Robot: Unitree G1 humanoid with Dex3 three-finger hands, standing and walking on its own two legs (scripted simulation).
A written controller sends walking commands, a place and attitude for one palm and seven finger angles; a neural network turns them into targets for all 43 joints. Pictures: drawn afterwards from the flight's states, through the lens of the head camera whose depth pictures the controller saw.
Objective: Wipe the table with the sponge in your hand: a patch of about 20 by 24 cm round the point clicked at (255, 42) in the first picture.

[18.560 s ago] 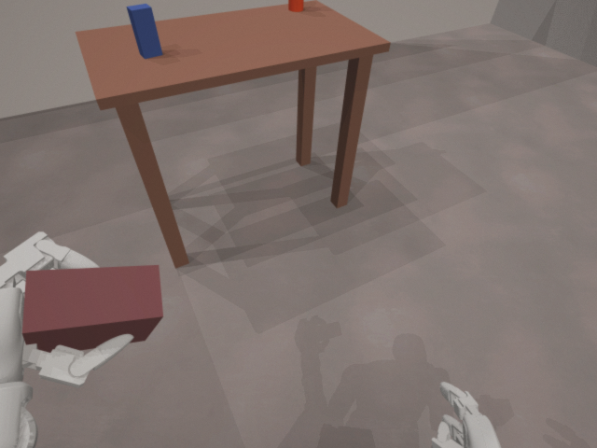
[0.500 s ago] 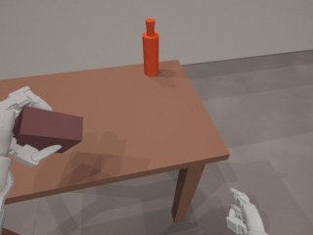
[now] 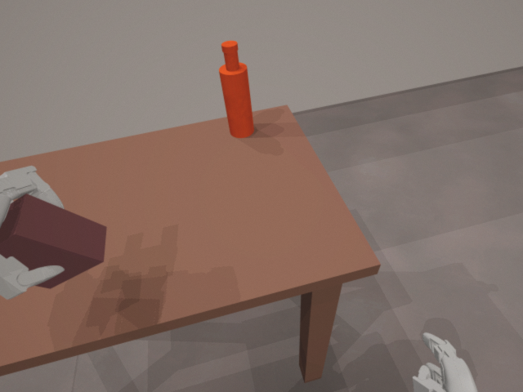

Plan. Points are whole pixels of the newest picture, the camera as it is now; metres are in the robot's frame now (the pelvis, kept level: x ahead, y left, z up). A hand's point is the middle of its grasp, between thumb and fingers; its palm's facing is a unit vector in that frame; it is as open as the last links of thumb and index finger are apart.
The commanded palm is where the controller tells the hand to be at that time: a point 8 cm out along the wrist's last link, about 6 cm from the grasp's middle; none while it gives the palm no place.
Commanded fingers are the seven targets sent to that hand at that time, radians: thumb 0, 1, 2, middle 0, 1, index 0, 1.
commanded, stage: turn the palm down, sponge in hand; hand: left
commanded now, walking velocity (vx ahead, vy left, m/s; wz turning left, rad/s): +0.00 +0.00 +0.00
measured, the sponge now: (52, 249) +0.23 +0.30 +0.16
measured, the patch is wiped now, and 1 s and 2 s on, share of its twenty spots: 0.00 0.00 0.00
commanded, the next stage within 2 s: move the sponge above the wiping area in 1.24 s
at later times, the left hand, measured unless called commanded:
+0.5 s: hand (2, 239) +0.22 +0.34 +0.19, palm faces +0.17 -0.22 -0.96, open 9.8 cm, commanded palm +0.17 +0.33 +0.27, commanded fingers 0.00 0.10 1.30 -1.20 -1.60 -1.20 -1.60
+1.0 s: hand (63, 262) +0.21 +0.26 +0.17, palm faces +0.04 -0.08 -1.00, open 9.8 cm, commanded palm +0.17 +0.28 +0.28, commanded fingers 0.00 0.10 1.30 -1.20 -1.60 -1.20 -1.60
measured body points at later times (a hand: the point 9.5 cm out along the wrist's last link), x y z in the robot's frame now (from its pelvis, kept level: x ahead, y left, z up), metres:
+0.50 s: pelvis -0.02 +0.05 +0.02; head -0.02 +0.01 +0.47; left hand +0.20 +0.34 +0.25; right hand +0.23 -0.16 -0.06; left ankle +0.00 +0.13 -0.72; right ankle +0.01 -0.08 -0.72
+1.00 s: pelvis -0.03 +0.01 +0.02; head -0.03 -0.05 +0.46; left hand +0.20 +0.26 +0.23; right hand +0.24 -0.18 -0.06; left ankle +0.00 +0.13 -0.72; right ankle +0.01 -0.08 -0.72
